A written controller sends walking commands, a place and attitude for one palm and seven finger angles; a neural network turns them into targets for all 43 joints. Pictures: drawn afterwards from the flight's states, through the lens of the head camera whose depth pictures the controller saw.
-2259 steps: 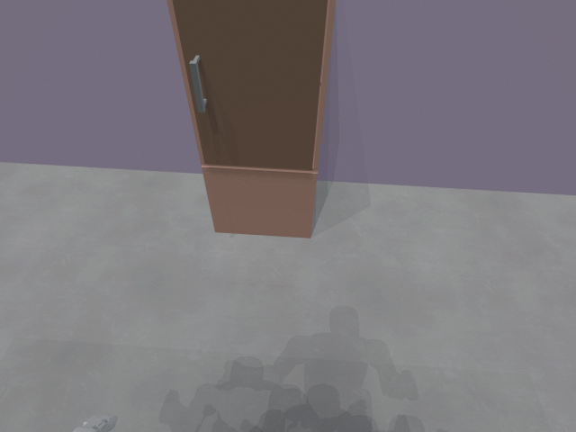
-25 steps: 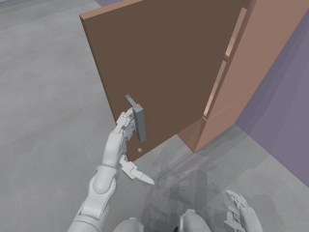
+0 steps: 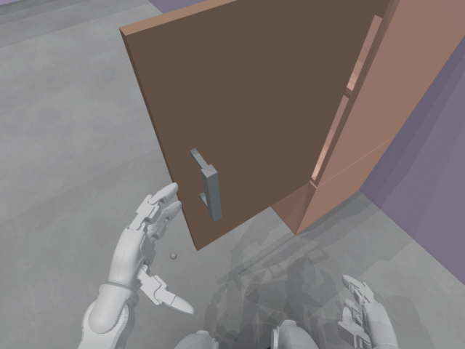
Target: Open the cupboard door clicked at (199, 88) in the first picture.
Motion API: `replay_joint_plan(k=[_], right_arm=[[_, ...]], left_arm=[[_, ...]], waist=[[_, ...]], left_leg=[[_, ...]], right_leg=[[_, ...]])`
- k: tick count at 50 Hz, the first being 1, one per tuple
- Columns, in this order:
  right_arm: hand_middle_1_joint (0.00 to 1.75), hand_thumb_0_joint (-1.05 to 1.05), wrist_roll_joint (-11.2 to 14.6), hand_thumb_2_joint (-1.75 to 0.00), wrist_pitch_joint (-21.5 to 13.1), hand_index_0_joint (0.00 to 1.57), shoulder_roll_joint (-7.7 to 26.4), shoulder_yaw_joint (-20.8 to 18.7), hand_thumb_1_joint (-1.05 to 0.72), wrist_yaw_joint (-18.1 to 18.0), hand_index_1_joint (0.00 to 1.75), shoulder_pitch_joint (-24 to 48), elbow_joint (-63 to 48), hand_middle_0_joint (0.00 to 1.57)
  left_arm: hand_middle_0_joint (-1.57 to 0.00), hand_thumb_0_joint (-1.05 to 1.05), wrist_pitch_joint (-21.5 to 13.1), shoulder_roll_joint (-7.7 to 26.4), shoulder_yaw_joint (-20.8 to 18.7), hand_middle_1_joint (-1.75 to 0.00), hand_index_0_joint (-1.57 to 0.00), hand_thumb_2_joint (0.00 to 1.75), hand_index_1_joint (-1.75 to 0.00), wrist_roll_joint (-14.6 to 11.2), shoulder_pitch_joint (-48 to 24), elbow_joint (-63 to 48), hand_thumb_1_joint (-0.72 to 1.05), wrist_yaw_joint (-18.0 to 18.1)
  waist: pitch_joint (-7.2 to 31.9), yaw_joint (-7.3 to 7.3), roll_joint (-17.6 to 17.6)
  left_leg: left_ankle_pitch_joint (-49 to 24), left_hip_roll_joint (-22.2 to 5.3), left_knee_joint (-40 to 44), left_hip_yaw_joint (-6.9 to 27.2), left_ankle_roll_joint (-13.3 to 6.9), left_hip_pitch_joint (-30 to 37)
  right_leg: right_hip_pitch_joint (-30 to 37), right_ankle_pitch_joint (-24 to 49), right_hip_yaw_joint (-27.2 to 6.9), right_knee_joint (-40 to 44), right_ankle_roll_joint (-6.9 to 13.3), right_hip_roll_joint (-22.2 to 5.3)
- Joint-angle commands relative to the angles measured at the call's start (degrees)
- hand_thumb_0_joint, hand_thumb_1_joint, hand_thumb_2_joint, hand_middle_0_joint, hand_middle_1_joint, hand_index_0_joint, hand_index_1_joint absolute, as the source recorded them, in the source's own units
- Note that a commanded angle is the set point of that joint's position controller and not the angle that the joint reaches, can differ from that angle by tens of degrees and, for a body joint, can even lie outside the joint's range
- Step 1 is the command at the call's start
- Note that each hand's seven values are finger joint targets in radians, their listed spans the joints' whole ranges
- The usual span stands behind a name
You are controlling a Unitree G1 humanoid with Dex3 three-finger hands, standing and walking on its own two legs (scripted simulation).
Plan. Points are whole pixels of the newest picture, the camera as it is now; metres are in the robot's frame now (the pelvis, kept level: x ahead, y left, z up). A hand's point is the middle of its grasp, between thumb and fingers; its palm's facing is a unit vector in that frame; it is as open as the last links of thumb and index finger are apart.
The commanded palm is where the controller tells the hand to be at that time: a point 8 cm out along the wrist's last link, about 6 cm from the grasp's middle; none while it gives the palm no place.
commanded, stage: slide the hand sideways off the handle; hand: left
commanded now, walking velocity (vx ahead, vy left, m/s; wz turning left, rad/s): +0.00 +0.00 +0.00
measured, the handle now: (206, 188) +0.37 +0.07 +0.05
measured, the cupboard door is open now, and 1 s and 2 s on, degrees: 89 89 89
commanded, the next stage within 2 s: draw the hand back to the body in 0.22 s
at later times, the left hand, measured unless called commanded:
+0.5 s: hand (142, 274) +0.22 +0.14 +0.08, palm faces -0.13 -0.99 -0.09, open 16.3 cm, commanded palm +0.19 +0.21 +0.08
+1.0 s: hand (66, 264) +0.21 +0.21 +0.14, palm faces +0.19 -0.93 -0.32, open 15.1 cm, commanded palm +0.17 +0.26 +0.16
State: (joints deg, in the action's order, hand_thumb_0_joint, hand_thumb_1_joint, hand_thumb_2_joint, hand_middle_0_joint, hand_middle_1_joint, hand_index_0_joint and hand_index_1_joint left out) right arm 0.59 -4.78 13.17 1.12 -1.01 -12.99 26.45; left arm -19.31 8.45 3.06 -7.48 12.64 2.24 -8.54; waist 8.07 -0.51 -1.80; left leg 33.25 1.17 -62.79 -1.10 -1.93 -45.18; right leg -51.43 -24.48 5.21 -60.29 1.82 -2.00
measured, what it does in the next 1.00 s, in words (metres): stands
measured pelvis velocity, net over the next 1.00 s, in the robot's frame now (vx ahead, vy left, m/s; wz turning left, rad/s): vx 0.01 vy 0.01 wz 0.00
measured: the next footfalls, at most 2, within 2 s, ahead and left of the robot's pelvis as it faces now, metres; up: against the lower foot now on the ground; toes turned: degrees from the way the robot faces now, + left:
none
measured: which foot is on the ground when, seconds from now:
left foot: down 0.00-1.00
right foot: down 0.00-1.00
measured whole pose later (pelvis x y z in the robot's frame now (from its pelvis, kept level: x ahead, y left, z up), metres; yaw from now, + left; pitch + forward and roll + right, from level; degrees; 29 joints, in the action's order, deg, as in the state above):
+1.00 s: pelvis +0.01 +0.01 +0.04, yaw +0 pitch +5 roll -2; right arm 1.0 -8.8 13.5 2.6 -5.8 -16.3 28.1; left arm -4.2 17.0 -7.5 -4.1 30.1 -20.3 2.3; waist 5.8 -1.7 -3.8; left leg 27.9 0.6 -47.3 -0.5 -2.3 -24.0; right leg -29.3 -18.9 5.6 -43.5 1.0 -0.5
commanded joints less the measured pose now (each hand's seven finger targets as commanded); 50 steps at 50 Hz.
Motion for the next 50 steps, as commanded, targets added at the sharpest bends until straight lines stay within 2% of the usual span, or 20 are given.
replay_joint_plan(k=[1,6,9,14,16,21,23,27,31,32,35,36,38,41,42,43,44,45,48,50], right_arm=[[0.30,0.00,-0.10,-0.90,-3.28,0.20,6.56,-2.76,-0.90,-0.48,0.30,1.20,-9.11,0.20],[0.30,0.00,-0.12,-0.90,-4.34,0.20,7.00,-2.91,-0.90,-1.00,0.30,0.85,-9.14,0.20],[0.30,0.00,0.14,-0.90,-4.82,0.20,7.06,-2.91,-0.90,-1.37,0.30,0.90,-9.43,0.20],[0.30,0.00,0.33,-0.90,-5.94,0.20,7.35,-2.67,-0.90,-1.71,0.30,1.25,-9.43,0.20],[0.30,0.00,0.19,-0.90,-6.44,0.20,7.63,-2.65,-0.90,-1.90,0.30,1.11,-9.46,0.20],[0.30,0.00,0.72,-0.90,-6.14,0.20,7.50,-2.54,-0.90,-2.33,0.30,0.36,-11.40,0.20],[0.30,0.00,1.22,-0.90,-5.84,0.20,6.88,-2.39,-0.90,-2.31,0.30,0.23,-11.69,0.20],[0.30,0.00,1.71,-0.90,-5.68,0.20,7.12,-1.76,-0.90,-2.71,0.30,1.19,-11.71,0.20],[0.30,0.00,1.81,-0.90,-6.35,0.20,7.88,-1.44,-0.90,-3.30,0.30,1.36,-11.49,0.20],[0.30,0.00,1.86,-0.90,-6.73,0.20,7.94,-1.31,-0.90,-3.35,0.30,1.50,-11.57,0.20],[0.30,0.00,1.77,-0.90,-7.79,0.20,7.79,-1.02,-0.90,-3.83,0.30,1.02,-11.20,0.20],[0.30,0.00,1.63,-0.90,-8.06,0.20,7.74,-1.00,-0.90,-3.88,0.30,1.14,-10.80,0.20],[0.30,0.00,1.82,-0.90,-8.84,0.20,7.48,-0.79,-0.90,-3.88,0.30,1.12,-10.32,0.20],[0.30,0.00,1.99,-0.90,-9.78,0.20,7.46,-0.71,-0.90,-3.78,0.30,1.56,-9.07,0.20],[0.30,0.00,0.48,-0.90,-8.39,0.20,6.83,-1.56,-0.90,-4.94,0.30,0.88,-8.51,0.20],[0.30,0.00,0.32,-0.90,-7.87,0.20,5.83,-1.20,-0.90,-5.07,0.30,0.55,-8.45,0.20],[0.30,0.00,0.29,-0.90,-7.58,0.20,5.99,-1.06,-0.90,-4.94,0.30,0.48,-8.21,0.20],[0.30,0.00,0.23,-0.90,-7.22,0.20,6.04,-1.00,-0.90,-4.83,0.30,0.55,-7.77,0.20],[0.30,0.00,0.01,-0.90,-6.47,0.20,6.16,-1.16,-0.90,-5.25,0.30,1.46,-6.75,0.20],[0.30,0.00,-0.20,-0.90,-6.55,0.20,6.08,-1.07,-0.90,-5.55,0.30,1.83,-6.16,0.20]], left_arm=[[-0.15,0.00,-4.36,4.12,-3.45,-0.30,-0.15,0.30,-0.30,-1.61,-2.20,-14.90,-0.50,-0.60],[-0.15,0.00,-5.30,6.07,-4.55,-0.30,-0.15,0.30,-0.30,-2.40,-0.50,-16.79,-0.50,-3.10],[-0.15,0.00,-5.18,8.40,-7.89,-0.30,-0.15,0.30,-0.30,-4.08,3.38,-17.30,-0.50,-4.92],[-0.15,0.00,-4.31,6.86,-5.79,-0.30,-0.15,0.30,-0.30,-5.13,0.89,-19.35,-0.50,-5.95],[-0.15,0.00,-3.95,7.14,-5.79,-0.30,-0.15,0.30,-0.30,-4.98,0.46,-19.27,-0.50,-5.59],[-0.15,0.00,-1.69,13.80,-12.24,-0.30,-0.15,0.30,-0.30,-5.43,5.53,-27.49,-0.50,-4.38],[-0.15,0.00,0.09,12.29,-11.87,-0.30,-0.15,0.30,-0.30,-5.76,8.23,-27.68,-0.50,-4.05],[-0.15,0.00,2.94,9.98,-10.93,-0.30,-0.15,0.30,-0.30,-7.13,9.95,-24.37,-0.50,-4.62],[-0.15,0.00,4.20,11.93,-12.34,-0.30,-0.15,0.30,-0.30,-7.79,9.14,-24.28,-0.50,-6.05],[-0.15,0.00,4.14,12.15,-12.32,-0.30,-0.15,0.30,-0.30,-7.86,8.43,-25.67,-0.50,-6.39],[-0.15,0.00,3.71,15.30,-15.80,-0.30,-0.15,0.30,-0.30,-8.49,7.83,-28.82,-0.50,-6.65],[-0.15,0.00,3.70,16.53,-17.48,-0.30,-0.15,0.30,-0.30,-8.92,8.11,-29.23,-0.50,-6.40],[-0.15,0.00,3.53,16.10,-17.57,-0.30,-0.15,0.33,-0.30,-9.43,7.86,-31.13,-0.43,-6.63],[-0.16,0.00,4.67,16.23,-18.75,-0.30,-0.16,0.37,-0.30,-10.17,9.49,-30.31,-0.32,-7.08],[-0.16,0.00,7.25,21.70,-18.66,-0.30,-0.16,0.39,-0.30,-0.56,10.95,-33.85,-0.29,2.53],[-0.16,0.00,9.51,15.94,-15.68,-0.30,-0.16,0.40,-0.30,0.61,13.91,-33.26,-0.26,6.83],[-0.16,0.00,10.79,13.31,-13.51,-0.30,-0.16,0.42,-0.30,1.36,14.52,-33.05,-0.22,8.79],[-0.16,0.00,11.48,13.22,-13.01,-0.30,-0.16,0.43,-0.30,2.47,14.34,-33.84,-0.18,10.45],[-0.16,0.00,12.41,16.65,-16.12,-0.30,-0.16,0.48,-0.30,4.25,14.72,-34.66,-0.08,13.89],[-0.17,0.00,12.44,17.43,-17.18,-0.30,-0.17,0.51,-0.30,5.05,14.63,-35.56,-0.01,15.09]], waist=[[14.12,0.66,3.30],[14.52,1.32,2.82],[15.11,0.44,2.86],[13.35,1.89,0.88],[13.37,2.07,2.22],[17.87,-0.87,-1.47],[15.68,-0.53,-1.31],[7.61,0.96,3.39],[3.74,1.34,3.57],[3.97,1.20,1.50],[5.96,0.28,0.01],[6.47,-0.10,0.66],[6.85,-0.21,-2.39],[5.78,-0.48,-2.74],[5.21,-3.00,-2.85],[1.43,-1.41,-3.61],[-1.09,-0.73,-3.24],[-1.71,-0.87,-4.46],[-0.24,-1.42,0.12],[0.50,-1.64,0.10]], left_leg=[[-20.16,0.41,8.69,3.11,1.93,-0.83],[-17.88,0.54,6.90,3.18,1.75,-1.97],[-16.42,0.72,6.48,2.75,1.79,-3.47],[-15.16,0.62,5.52,3.15,1.80,-3.31],[-14.60,0.47,5.22,3.50,1.65,-3.99],[-18.08,0.82,9.04,3.13,1.79,0.92],[-18.28,0.70,10.76,3.01,1.97,2.52],[-12.75,0.38,12.73,3.11,1.55,1.07],[-9.49,-0.01,14.45,3.39,1.34,2.23],[-9.14,0.00,15.02,3.37,1.38,3.38],[-11.04,-0.20,16.32,3.68,1.45,6.08],[-12.35,-0.30,16.56,3.86,1.48,6.36],[-14.81,-0.31,17.51,3.88,1.73,8.97],[-17.52,-0.59,18.87,4.26,2.02,10.94],[-16.61,-1.48,22.49,3.18,1.22,11.40],[-14.80,-1.28,23.84,3.22,1.49,11.70],[-13.81,-1.46,24.67,3.69,1.72,11.80],[-14.02,-1.78,25.48,3.70,1.62,12.80],[-17.50,-1.97,26.95,3.15,1.14,16.29],[-19.94,-1.97,28.57,2.85,1.08,18.85]], right_leg=[[18.88,16.12,-3.50,5.50,0.46,1.27],[17.30,13.71,-4.00,5.10,0.32,1.36],[19.01,12.35,-4.96,5.64,0.17,1.18],[15.35,9.28,-4.48,5.59,0.02,1.35],[15.02,7.73,-4.33,5.57,0.06,1.45],[21.98,11.00,-4.23,7.43,0.40,1.49],[22.28,11.55,-3.48,8.76,0.05,1.67],[21.52,4.76,-3.77,13.36,-0.54,1.75],[21.38,-1.13,-4.52,16.70,-0.54,1.59],[21.45,-1.54,-4.47,16.91,-0.54,1.49],[24.34,0.70,-4.23,17.24,-0.29,1.59],[25.66,2.14,-4.11,17.29,-0.14,1.79],[26.74,5.99,-3.48,17.28,-0.08,1.91],[27.92,9.54,-2.54,17.80,0.00,2.43],[30.43,8.03,-5.22,20.10,0.36,0.84],[29.01,6.23,-4.62,21.71,0.15,0.75],[28.23,5.38,-3.81,22.04,0.06,0.75],[29.18,5.72,-3.80,22.44,0.08,0.63],[33.36,8.93,-3.73,24.78,-0.05,0.65],[35.90,11.59,-3.61,25.69,-0.10,0.50]])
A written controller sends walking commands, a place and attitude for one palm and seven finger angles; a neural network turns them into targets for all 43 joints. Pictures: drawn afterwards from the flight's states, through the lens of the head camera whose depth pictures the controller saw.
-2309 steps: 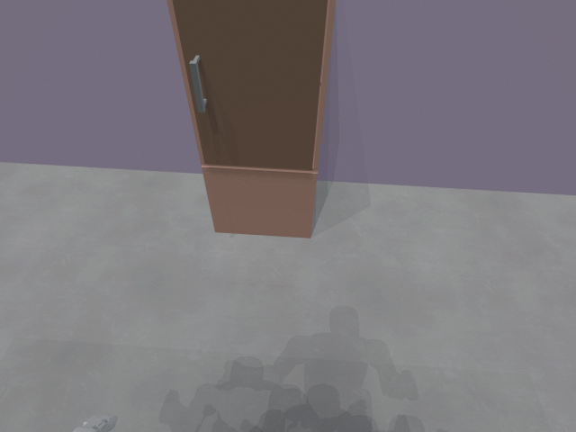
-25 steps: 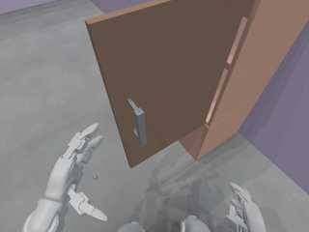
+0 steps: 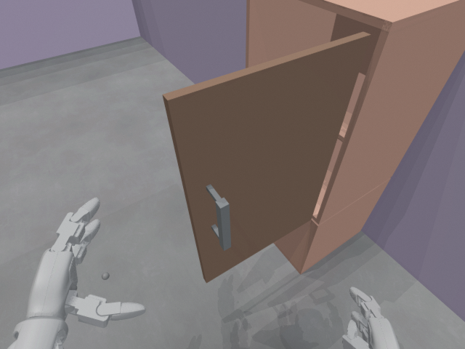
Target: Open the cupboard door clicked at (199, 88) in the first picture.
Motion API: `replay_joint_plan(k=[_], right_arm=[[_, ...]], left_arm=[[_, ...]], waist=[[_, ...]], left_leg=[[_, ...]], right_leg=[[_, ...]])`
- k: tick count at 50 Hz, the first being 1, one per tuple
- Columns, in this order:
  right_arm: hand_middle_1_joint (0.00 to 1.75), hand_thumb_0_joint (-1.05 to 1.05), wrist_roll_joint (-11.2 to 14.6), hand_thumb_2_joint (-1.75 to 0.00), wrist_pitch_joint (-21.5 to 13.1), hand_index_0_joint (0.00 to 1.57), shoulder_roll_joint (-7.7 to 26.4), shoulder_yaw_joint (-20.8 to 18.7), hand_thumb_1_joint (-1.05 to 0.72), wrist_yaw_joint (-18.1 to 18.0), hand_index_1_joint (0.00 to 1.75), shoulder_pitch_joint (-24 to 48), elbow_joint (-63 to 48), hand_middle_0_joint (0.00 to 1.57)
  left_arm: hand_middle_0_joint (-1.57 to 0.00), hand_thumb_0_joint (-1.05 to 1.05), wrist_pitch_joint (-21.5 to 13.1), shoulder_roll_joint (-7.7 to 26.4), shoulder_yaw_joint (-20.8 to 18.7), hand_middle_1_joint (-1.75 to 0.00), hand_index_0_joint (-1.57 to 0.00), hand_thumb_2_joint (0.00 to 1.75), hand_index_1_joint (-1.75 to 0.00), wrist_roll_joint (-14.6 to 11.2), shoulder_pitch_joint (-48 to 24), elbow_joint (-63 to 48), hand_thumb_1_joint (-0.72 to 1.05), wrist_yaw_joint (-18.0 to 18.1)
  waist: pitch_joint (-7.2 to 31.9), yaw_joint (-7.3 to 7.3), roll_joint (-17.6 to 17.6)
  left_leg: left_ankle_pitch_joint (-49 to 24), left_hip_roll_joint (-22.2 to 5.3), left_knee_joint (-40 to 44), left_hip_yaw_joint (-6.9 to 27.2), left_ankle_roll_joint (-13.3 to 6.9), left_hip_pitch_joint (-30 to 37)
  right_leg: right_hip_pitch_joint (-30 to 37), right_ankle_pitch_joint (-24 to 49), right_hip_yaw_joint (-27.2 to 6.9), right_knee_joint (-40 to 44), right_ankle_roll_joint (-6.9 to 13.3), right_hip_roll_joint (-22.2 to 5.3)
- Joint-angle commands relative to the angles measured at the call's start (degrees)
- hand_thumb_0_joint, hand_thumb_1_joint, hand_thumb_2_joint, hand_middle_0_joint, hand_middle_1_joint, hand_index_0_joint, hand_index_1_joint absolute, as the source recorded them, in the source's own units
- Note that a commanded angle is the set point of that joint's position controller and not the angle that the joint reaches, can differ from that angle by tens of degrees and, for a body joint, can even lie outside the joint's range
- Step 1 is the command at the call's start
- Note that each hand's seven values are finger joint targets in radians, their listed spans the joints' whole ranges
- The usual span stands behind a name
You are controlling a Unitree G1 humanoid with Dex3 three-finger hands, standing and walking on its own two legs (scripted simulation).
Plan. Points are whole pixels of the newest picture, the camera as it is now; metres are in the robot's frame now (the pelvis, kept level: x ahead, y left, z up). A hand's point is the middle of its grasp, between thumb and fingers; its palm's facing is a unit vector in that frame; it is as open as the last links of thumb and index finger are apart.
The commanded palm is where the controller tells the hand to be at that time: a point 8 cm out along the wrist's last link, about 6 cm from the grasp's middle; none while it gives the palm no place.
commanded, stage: draw the hand back to the body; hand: left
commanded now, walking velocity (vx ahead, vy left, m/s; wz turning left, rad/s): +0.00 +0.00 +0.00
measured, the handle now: (218, 219) +0.36 +0.07 +0.01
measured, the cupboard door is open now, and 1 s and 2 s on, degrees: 89 89 89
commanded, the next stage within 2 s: step back with the hand held close in 0.90 s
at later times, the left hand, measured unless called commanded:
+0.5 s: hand (36, 229) +0.21 +0.26 +0.19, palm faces +0.43 -0.79 -0.44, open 9.3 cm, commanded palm +0.16 +0.30 +0.20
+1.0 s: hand (37, 234) +0.20 +0.25 +0.19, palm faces +0.45 -0.79 -0.43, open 7.4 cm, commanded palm +0.16 +0.29 +0.21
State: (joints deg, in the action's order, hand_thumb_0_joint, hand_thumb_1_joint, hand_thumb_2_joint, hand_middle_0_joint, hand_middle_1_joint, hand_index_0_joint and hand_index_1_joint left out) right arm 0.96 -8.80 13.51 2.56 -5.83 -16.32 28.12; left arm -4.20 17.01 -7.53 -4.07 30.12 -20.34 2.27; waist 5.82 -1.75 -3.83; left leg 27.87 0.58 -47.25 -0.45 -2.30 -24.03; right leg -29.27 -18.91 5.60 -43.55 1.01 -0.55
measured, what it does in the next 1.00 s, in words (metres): stands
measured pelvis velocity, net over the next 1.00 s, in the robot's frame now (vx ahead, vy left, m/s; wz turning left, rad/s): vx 0.01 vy -0.01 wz -0.02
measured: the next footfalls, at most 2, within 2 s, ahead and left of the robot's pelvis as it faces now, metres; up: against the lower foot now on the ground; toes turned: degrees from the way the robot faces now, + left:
none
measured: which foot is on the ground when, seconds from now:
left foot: down 0.00-1.00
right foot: down 0.00-1.00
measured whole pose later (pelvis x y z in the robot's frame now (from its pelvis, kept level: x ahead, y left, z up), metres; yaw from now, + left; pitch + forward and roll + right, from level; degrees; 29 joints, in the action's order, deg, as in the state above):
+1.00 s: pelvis +0.01 -0.01 +0.04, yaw -1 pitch -5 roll -1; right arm -0.3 -8.6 13.0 1.2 -4.2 -11.9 37.9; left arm -6.3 19.6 -19.4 -1.7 26.0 -20.6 6.3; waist -1.6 -4.2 -4.4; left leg 17.6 0.1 -22.8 -1.7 -1.5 -0.3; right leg -6.7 -9.6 4.1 -21.1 1.5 1.2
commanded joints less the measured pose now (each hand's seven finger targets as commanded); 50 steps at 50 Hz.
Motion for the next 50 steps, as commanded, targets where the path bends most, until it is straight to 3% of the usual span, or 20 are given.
replay_joint_plan(k=[1,5,9,13,17,21,26,28,30,35,37,39,41,46,50], right_arm=[[0.30,0.00,-0.73,-0.90,-2.59,0.20,5.88,-2.47,-0.90,-0.93,0.30,5.60,-7.17,0.20],[0.30,0.00,-0.77,-0.90,-3.42,0.20,5.70,-2.01,-0.90,-0.98,0.30,6.20,-5.76,0.20],[0.30,0.00,-0.93,-0.90,-4.29,0.20,5.85,-2.15,-0.90,-0.62,0.30,6.76,-3.99,0.20],[0.30,0.00,-1.05,-0.90,-4.21,0.20,5.72,-2.43,-0.90,0.10,0.30,8.06,-2.64,0.20],[0.30,0.00,-1.11,-0.90,-3.81,0.20,5.61,-2.67,-0.90,0.74,0.30,8.92,-1.70,0.20],[0.30,0.00,-1.21,-0.90,-3.18,0.20,5.64,-2.88,-0.90,0.91,0.30,9.96,-1.18,0.20],[0.30,0.00,-1.32,-0.90,-2.96,0.20,5.59,-3.01,-0.90,1.17,0.30,10.52,-0.57,0.20],[0.30,0.00,-1.33,-0.90,-2.68,0.20,5.60,-3.07,-0.90,1.42,0.30,10.32,-0.21,0.20],[0.30,0.00,-1.25,-0.90,-2.38,0.20,5.85,-3.35,-0.90,1.66,0.30,10.43,-0.22,0.20],[0.30,0.00,-1.34,-0.90,-2.04,0.20,5.94,-3.60,-0.90,1.51,0.30,11.26,-0.51,0.20],[0.30,0.00,-1.47,-0.90,-2.18,0.20,5.64,-3.49,-0.90,1.38,0.30,11.68,-0.44,0.20],[0.30,0.00,-1.55,-0.90,-2.53,0.20,5.44,-3.43,-0.90,1.34,0.30,11.74,-0.33,0.20],[0.30,0.00,-1.57,-0.90,-2.80,0.20,5.64,-3.45,-0.90,1.32,0.30,12.01,-0.01,0.20],[0.30,0.00,-1.45,-0.90,-2.97,0.20,5.50,-3.62,-0.90,1.25,0.30,12.13,0.61,0.20],[0.30,0.00,-1.38,-0.90,-2.81,0.20,5.35,-3.76,-0.90,1.42,0.30,12.08,0.67,0.20]], left_arm=[[-0.17,0.00,-2.53,10.23,-7.93,-0.30,-0.17,0.52,-0.30,1.86,-3.08,-12.88,0.02,4.85],[-0.17,0.00,-2.85,9.86,-7.91,-0.30,-0.17,0.58,-0.30,2.74,-6.69,-14.99,0.17,5.85],[-0.18,0.00,-2.97,9.72,-8.96,-0.30,-0.18,0.64,-0.30,2.97,-6.16,-14.35,0.31,6.19],[-0.18,0.00,-3.27,10.33,-11.59,-0.30,-0.18,0.70,-0.30,2.62,-4.65,-12.91,0.44,5.87],[-0.19,0.00,-3.89,11.73,-14.60,-0.30,-0.19,0.76,-0.30,2.35,-5.15,-13.32,0.58,5.58],[-0.19,0.00,-4.37,13.65,-17.85,-0.30,-0.19,0.82,-0.30,1.93,-7.10,-13.37,0.73,5.45],[-0.20,0.00,-5.19,15.33,-20.68,-0.30,-0.20,0.90,-0.30,1.70,-9.57,-15.24,0.90,5.47],[-0.20,0.00,-4.90,12.06,-17.74,-0.30,-0.20,0.90,-0.30,1.72,-8.57,-12.30,0.90,5.05],[-0.20,0.00,-4.78,11.24,-16.79,-0.30,-0.20,0.90,-0.30,1.68,-8.63,-11.33,0.90,4.76],[-0.20,0.00,-5.23,13.09,-18.20,-0.30,-0.20,0.90,-0.30,1.83,-9.16,-12.16,0.90,4.88],[-0.20,0.00,-5.48,13.83,-18.87,-0.30,-0.20,0.90,-0.30,1.89,-9.42,-13.51,0.90,5.04],[-0.20,0.00,-5.69,14.13,-19.16,-0.30,-0.20,0.90,-0.30,1.97,-9.00,-14.44,0.90,5.18],[-0.20,0.00,-5.74,14.92,-19.51,-0.30,-0.20,0.90,-0.30,2.21,-9.49,-14.82,0.90,5.27],[-0.20,0.00,-5.56,13.62,-18.78,-0.30,-0.20,0.90,-0.30,2.06,-9.10,-11.28,0.90,5.09],[-0.20,0.00,-5.83,12.80,-18.16,-0.30,-0.20,0.90,-0.30,1.86,-8.88,-10.65,0.90,4.82]], waist=[[3.05,-0.70,2.46],[1.57,-0.53,-1.05],[1.23,-1.09,-0.92],[0.18,-1.82,1.78],[-0.67,-2.25,-0.19],[-1.81,-2.44,0.67],[-1.49,-2.59,-2.70],[-3.72,-2.08,-1.19],[-4.82,-1.87,0.00],[-2.67,-2.45,1.93],[-1.58,-2.64,-0.60],[-0.78,-2.72,-0.80],[-1.29,-2.71,-2.33],[-5.55,-2.43,0.22],[-4.98,-2.38,1.09]], left_leg=[[-16.37,-1.40,13.73,2.16,1.47,-1.40],[-20.92,-1.81,17.22,2.83,2.26,3.53],[-28.73,-2.47,19.63,3.30,3.28,7.87],[-33.27,-2.73,21.71,2.79,3.66,9.96],[-36.75,-3.08,23.69,2.36,4.18,12.37],[-33.91,-2.87,25.23,1.62,3.66,13.26],[-34.74,-2.71,26.38,1.24,3.59,15.19],[-34.38,-2.91,26.94,1.18,3.44,15.25],[-31.99,-2.92,27.48,1.10,3.06,15.34],[-28.46,-2.43,28.22,1.01,2.08,15.46],[-27.89,-2.12,28.38,0.75,2.09,15.77],[-29.09,-1.98,28.18,0.61,2.07,16.11],[-29.00,-1.96,28.03,0.52,2.09,16.37],[-24.62,-1.89,28.68,0.30,1.56,15.35],[-24.24,-1.86,28.77,-0.02,1.21,15.84]], right_leg=[[15.48,7.86,-3.96,9.53,0.81,-0.96],[16.85,9.34,-3.47,11.37,0.61,-0.80],[19.55,13.04,-3.11,13.28,0.46,-0.57],[23.18,16.61,-2.89,15.24,0.40,-0.46],[25.30,18.58,-3.03,17.07,0.43,-0.40],[26.92,18.63,-3.49,19.40,0.56,-0.17],[28.27,19.45,-3.99,20.92,0.58,-0.14],[27.17,18.81,-3.61,21.38,0.25,-0.14],[26.63,17.61,-3.65,22.11,0.20,-0.08],[28.68,16.76,-4.08,22.66,0.21,0.02],[29.71,16.91,-4.39,22.88,0.37,-0.21],[30.38,18.18,-4.51,22.91,0.39,-0.19],[30.11,18.11,-4.89,23.49,0.52,-0.14],[28.22,15.03,-4.96,25.09,0.47,0.08],[28.41,14.88,-5.04,25.27,0.20,-0.02]])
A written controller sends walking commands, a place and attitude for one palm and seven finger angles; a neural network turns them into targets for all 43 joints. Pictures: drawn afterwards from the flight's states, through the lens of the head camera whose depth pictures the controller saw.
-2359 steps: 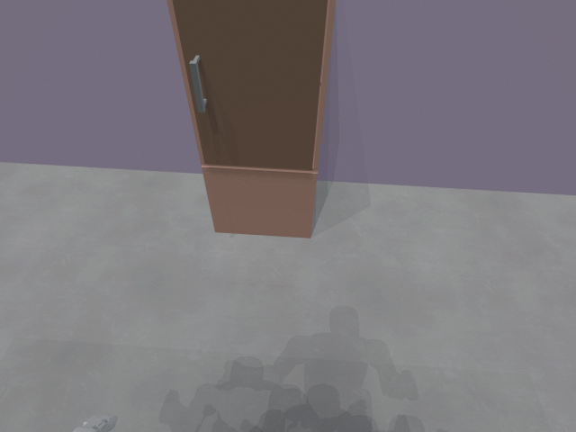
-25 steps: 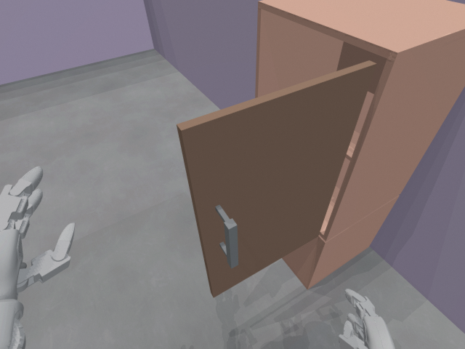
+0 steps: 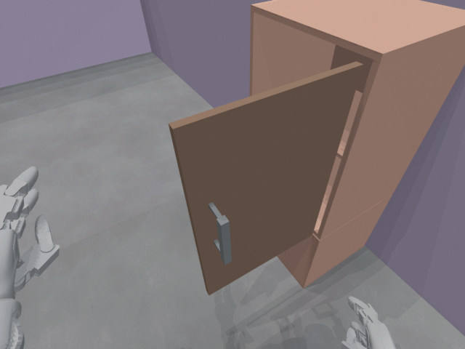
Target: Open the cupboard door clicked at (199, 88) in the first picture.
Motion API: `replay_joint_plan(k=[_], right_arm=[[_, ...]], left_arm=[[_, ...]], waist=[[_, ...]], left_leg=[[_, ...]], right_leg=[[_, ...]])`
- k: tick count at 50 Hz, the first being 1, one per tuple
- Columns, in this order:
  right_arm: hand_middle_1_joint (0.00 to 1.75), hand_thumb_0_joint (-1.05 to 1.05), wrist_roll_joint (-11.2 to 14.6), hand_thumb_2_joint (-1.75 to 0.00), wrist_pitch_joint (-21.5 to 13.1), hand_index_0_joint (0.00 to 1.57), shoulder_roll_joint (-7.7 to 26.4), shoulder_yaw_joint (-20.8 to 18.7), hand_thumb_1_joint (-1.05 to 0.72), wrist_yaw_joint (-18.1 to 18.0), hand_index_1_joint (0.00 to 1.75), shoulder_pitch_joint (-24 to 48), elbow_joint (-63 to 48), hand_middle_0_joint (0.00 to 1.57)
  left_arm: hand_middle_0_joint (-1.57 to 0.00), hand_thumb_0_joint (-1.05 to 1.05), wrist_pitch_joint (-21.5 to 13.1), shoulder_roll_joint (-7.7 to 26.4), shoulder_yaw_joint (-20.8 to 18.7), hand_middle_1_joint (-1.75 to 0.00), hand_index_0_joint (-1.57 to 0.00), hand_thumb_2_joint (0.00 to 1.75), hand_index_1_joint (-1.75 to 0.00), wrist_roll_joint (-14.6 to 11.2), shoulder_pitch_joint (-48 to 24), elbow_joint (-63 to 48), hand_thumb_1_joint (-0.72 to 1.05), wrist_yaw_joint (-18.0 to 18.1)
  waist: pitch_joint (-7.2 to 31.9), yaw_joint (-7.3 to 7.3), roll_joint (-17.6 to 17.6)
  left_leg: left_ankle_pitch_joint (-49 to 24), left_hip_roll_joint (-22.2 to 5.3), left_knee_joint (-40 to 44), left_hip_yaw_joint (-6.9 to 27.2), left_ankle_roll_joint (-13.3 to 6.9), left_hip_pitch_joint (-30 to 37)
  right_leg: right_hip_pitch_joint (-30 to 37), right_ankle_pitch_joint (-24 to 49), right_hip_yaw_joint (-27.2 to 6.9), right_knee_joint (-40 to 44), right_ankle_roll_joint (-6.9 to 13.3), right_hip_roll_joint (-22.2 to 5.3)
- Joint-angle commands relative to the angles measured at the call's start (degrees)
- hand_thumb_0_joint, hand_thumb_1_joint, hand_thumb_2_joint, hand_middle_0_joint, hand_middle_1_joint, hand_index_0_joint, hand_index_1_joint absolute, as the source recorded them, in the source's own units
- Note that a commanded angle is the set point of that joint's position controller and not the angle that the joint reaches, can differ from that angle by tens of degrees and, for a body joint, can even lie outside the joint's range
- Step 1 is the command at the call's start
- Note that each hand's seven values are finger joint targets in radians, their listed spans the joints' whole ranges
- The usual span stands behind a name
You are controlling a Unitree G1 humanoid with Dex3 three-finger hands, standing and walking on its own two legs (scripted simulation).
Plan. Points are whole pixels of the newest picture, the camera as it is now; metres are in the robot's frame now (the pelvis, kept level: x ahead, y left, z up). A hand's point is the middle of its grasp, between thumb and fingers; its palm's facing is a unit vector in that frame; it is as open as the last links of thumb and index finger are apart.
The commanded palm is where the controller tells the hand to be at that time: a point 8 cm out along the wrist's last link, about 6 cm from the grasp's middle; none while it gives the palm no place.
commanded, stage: step back with the hand held close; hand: left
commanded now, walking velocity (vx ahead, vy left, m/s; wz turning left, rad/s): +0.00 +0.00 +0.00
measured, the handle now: (220, 234) +0.35 +0.08 -0.03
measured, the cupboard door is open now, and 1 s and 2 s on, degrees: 89 89 89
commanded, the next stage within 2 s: stop stepping back and stand still in 1.06 s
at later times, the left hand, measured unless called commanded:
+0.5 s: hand (17, 283) +0.14 +0.28 +0.16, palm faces +0.42 -0.76 -0.51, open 7.4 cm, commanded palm +0.08 +0.32 +0.17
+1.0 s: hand out of the picture +0.03 +0.30 +0.18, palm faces +0.50 -0.71 -0.49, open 7.4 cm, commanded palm -0.03 +0.32 +0.17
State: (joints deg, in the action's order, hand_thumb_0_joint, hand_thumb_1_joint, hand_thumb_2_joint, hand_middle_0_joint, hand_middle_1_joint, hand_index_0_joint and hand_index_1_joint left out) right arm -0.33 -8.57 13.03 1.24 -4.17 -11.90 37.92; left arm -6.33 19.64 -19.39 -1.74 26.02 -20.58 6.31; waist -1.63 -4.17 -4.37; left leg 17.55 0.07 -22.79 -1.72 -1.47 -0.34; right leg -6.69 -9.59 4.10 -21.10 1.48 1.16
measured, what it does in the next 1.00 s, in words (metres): walks backwards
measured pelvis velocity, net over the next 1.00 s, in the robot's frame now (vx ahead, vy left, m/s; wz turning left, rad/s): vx -0.16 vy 0.02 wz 0.02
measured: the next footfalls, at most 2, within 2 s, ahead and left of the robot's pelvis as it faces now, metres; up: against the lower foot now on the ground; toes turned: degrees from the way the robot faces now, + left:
right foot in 1.14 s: -0.26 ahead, -0.11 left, +0.00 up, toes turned -2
left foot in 1.28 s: -0.14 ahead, +0.09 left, +0.00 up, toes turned -4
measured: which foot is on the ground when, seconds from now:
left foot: down 0.00-1.00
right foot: down 0.00-0.86, up 0.88-1.00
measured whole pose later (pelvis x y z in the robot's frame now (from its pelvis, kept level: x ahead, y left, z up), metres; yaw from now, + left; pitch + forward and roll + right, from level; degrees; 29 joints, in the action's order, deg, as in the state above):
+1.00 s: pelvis -0.16 +0.02 -0.01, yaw +1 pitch +0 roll -4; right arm -0.5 -7.7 11.0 -0.5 -4.3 -13.3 35.3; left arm -13.9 25.4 -27.7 0.4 29.9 -28.4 9.4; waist 0.5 -0.2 -1.4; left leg 4.7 -1.3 -27.6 -0.9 -3.3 -23.4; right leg -18.1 -24.7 -0.6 -48.5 -0.4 4.6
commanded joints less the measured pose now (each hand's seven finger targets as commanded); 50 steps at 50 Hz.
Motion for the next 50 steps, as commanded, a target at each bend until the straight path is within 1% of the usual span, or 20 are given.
replay_joint_plan(k=[1,2,4,6,10,11,15,21,27,30,32,34,37,39,41,43,44,46,47,50], right_arm=[[0.30,0.00,-0.05,-0.90,-3.30,0.20,6.07,-2.34,-0.90,-0.29,0.30,8.46,-9.26,0.20],[0.30,0.00,-0.02,-0.90,-2.03,0.20,7.39,-2.34,-0.90,-1.10,0.30,6.65,-11.69,0.20],[0.30,0.00,-1.09,-0.90,-0.45,0.20,7.08,-3.08,-0.90,-1.33,0.30,5.60,-11.56,0.20],[0.30,0.00,-1.77,-0.90,0.50,0.20,7.34,-3.21,-0.90,-1.66,0.30,5.50,-11.43,0.20],[0.30,0.00,-1.43,-0.90,1.95,0.20,7.24,-3.74,-0.90,-1.76,0.30,3.71,-13.42,0.20],[0.30,0.00,-1.44,-0.90,2.23,0.20,7.34,-3.90,-0.90,-1.98,0.30,4.02,-13.18,0.20],[0.30,0.00,0.07,-0.90,2.59,0.20,6.36,-4.27,-0.90,-1.14,0.30,5.15,-15.46,0.20],[0.30,0.00,-0.20,-0.90,2.40,0.20,7.39,-4.24,-0.90,-1.32,0.30,6.19,-15.82,0.20],[0.30,0.00,-2.99,-0.90,1.34,0.20,8.37,-4.94,-0.90,-2.16,0.30,3.60,-14.42,0.20],[0.30,0.00,-2.64,-0.90,0.77,0.20,7.83,-5.08,-0.90,-1.87,0.30,2.30,-13.55,0.20],[0.30,0.00,-1.24,-0.90,0.87,0.20,7.15,-5.13,-0.90,-1.46,0.30,2.87,-13.04,0.20],[0.30,0.00,0.09,-0.90,0.60,0.20,6.22,-4.91,-0.90,-0.76,0.30,2.97,-12.37,0.20],[0.30,0.00,0.36,-0.90,0.50,0.20,5.61,-4.22,-0.90,-0.82,0.30,4.01,-12.03,0.20],[0.30,0.00,0.32,-0.90,0.32,0.20,5.80,-3.82,-0.90,-0.92,0.30,5.19,-12.64,0.20],[0.30,0.00,0.05,-0.90,0.04,0.20,7.11,-4.04,-0.90,-1.22,0.30,6.61,-13.47,0.20],[0.30,0.00,-0.47,-0.90,-0.92,0.20,7.73,-4.31,-0.90,-1.34,0.30,6.56,-13.59,0.20],[0.30,0.00,-1.00,-0.90,-1.26,0.20,7.15,-4.64,-0.90,-1.33,0.30,5.77,-13.12,0.20],[0.30,0.00,-0.89,-0.90,-1.92,0.20,6.53,-5.01,-0.90,-0.89,0.30,5.28,-12.13,0.20],[0.30,0.00,-0.35,-0.90,-2.37,0.20,6.46,-5.17,-0.90,-0.60,0.30,5.36,-11.56,0.20],[0.30,0.00,0.03,-0.90,-3.02,0.20,6.49,-4.95,-0.90,0.01,0.30,5.14,-10.30,0.20]], left_arm=[[-0.20,0.00,-4.21,11.72,-6.59,-0.30,-0.20,0.90,-0.30,-0.46,-9.94,-14.06,0.90,0.90],[-0.20,0.00,-6.44,17.84,-13.68,-0.30,-0.20,0.90,-0.30,0.46,-13.26,-14.88,0.90,1.93],[-0.20,0.00,-6.18,11.47,-8.81,-0.30,-0.20,0.90,-0.30,1.24,-4.33,-10.46,0.90,1.64],[-0.20,0.00,-6.63,11.10,-8.51,-0.30,-0.20,0.90,-0.30,1.74,-3.25,-12.66,0.90,2.20],[-0.20,0.00,-6.41,11.24,-9.01,-0.30,-0.20,0.90,-0.30,1.86,2.36,-15.96,0.90,3.36],[-0.20,0.00,-6.39,12.45,-10.28,-0.30,-0.20,0.90,-0.30,1.67,3.66,-16.39,0.90,3.96],[-0.20,0.00,-7.29,15.49,-13.63,-0.30,-0.20,0.90,-0.30,0.79,6.43,-21.36,0.90,3.65],[-0.20,0.00,-7.96,14.91,-14.15,-0.30,-0.20,0.90,-0.30,1.00,5.70,-21.81,0.90,3.43],[-0.20,0.00,-8.10,10.66,-11.09,-0.30,-0.20,0.90,-0.30,4.17,-0.27,-17.71,0.90,4.84],[-0.20,0.00,-8.27,9.84,-9.71,-0.30,-0.20,0.90,-0.30,3.84,-0.54,-15.77,0.90,4.94],[-0.20,0.00,-8.48,11.55,-9.09,-0.30,-0.20,0.90,-0.30,2.56,-3.26,-16.82,0.90,4.52],[-0.20,0.00,-9.11,12.50,-9.22,-0.30,-0.20,0.90,-0.30,1.83,-4.59,-18.03,0.90,3.70],[-0.20,0.00,-9.44,14.88,-11.11,-0.30,-0.20,0.90,-0.30,1.39,-1.91,-20.17,0.90,3.97],[-0.20,0.00,-9.78,15.91,-12.62,-0.30,-0.20,0.90,-0.30,1.19,-0.01,-21.66,0.90,4.01],[-0.20,0.00,-10.44,16.56,-14.35,-0.30,-0.20,0.90,-0.30,1.23,1.29,-22.86,0.90,4.04],[-0.20,0.00,-11.15,15.04,-15.50,-0.30,-0.20,0.90,-0.30,2.46,1.27,-22.43,0.90,4.04],[-0.20,0.00,-11.18,15.10,-15.66,-0.30,-0.20,0.90,-0.30,3.01,0.42,-21.05,0.90,4.10],[-0.20,0.00,-10.88,14.20,-14.78,-0.30,-0.20,0.90,-0.30,2.29,1.47,-17.50,0.90,4.01],[-0.20,0.00,-10.50,12.64,-13.26,-0.30,-0.20,0.90,-0.30,1.78,2.43,-16.48,0.90,3.88],[-0.20,0.00,-9.27,10.61,-9.44,-0.30,-0.20,0.90,-0.30,0.37,4.14,-16.76,0.90,3.72]], waist=[[3.90,0.12,0.77],[-1.66,3.59,4.74],[1.01,4.07,9.09],[3.55,4.35,3.67],[11.31,4.79,4.64],[12.63,4.57,1.84],[15.21,4.15,2.52],[7.12,3.26,-2.95],[-1.31,4.76,-5.85],[-0.38,5.46,-0.16],[2.61,6.31,7.88],[7.91,5.78,11.12],[7.50,5.03,10.30],[5.17,4.65,7.34],[3.56,3.96,-3.75],[4.76,3.59,-12.76],[4.69,3.87,-10.29],[4.84,3.75,-3.82],[5.05,3.50,-2.89],[6.84,3.71,-4.21]], left_leg=[[-13.45,-1.18,4.22,1.41,0.28,-7.12],[-7.83,-1.97,2.48,3.70,-0.08,-12.29],[-5.88,-1.54,-1.09,4.22,-0.23,-11.04],[-6.77,-1.69,-2.78,3.95,0.09,-11.35],[-18.32,-3.89,-4.08,5.19,1.09,-13.29],[-22.25,-4.29,-4.00,5.58,1.60,-13.66],[-25.42,-4.51,-5.03,5.21,1.75,-16.33],[-8.35,-8.06,3.59,9.36,-1.74,-29.73],[14.63,-13.00,10.20,13.38,-5.50,-44.32],[10.78,-9.20,2.00,11.50,-3.90,-35.54],[5.22,-3.87,-7.87,6.54,-0.76,-23.33],[-0.57,-0.99,-13.93,3.36,0.45,-14.79],[2.34,-0.42,-14.15,2.60,0.29,-11.61],[3.83,-1.91,-8.25,4.52,-0.51,-13.55],[11.67,-7.06,3.70,11.68,-2.24,-22.04],[29.12,-17.30,18.24,23.09,-6.78,-40.52],[28.35,-19.22,19.72,23.44,-8.21,-43.29],[18.62,-18.39,15.35,19.96,-8.21,-36.51],[13.32,-16.47,13.23,16.28,-7.09,-29.48],[8.47,-13.98,13.93,12.66,-3.81,-18.38]], right_leg=[[6.24,5.21,-3.96,3.10,-0.22,-1.87],[0.50,7.31,-10.39,5.02,0.12,-3.74],[-1.55,6.57,-12.24,5.74,0.64,-6.34],[-2.36,7.43,-12.55,4.69,1.63,-8.16],[2.62,19.39,-10.28,-2.77,2.12,-8.16],[3.84,23.67,-9.55,-5.04,2.62,-8.41],[4.91,30.04,-9.42,-9.79,2.11,-7.87],[5.50,13.45,-7.16,-14.11,-1.05,-2.81],[5.67,-5.35,-5.50,-24.17,-1.76,0.72],[-1.28,-2.59,-9.33,-14.14,-0.04,-1.30],[-11.05,5.44,-19.14,-3.22,2.91,-8.80],[-13.90,6.75,-21.41,0.07,4.71,-12.20],[-18.47,-4.77,-19.08,2.64,4.54,-12.77],[-19.86,-9.75,-15.71,0.49,2.54,-9.35],[-14.63,-12.93,-11.02,-6.80,-0.29,-3.10],[2.92,-8.94,-5.31,-28.63,-2.71,3.92],[4.30,-10.89,-6.04,-36.45,-2.68,4.13],[-1.78,-14.44,-6.79,-35.82,-2.12,3.44],[-6.15,-16.42,-5.56,-31.84,-1.94,2.76],[-9.56,-19.89,-2.70,-20.42,-1.16,2.86]])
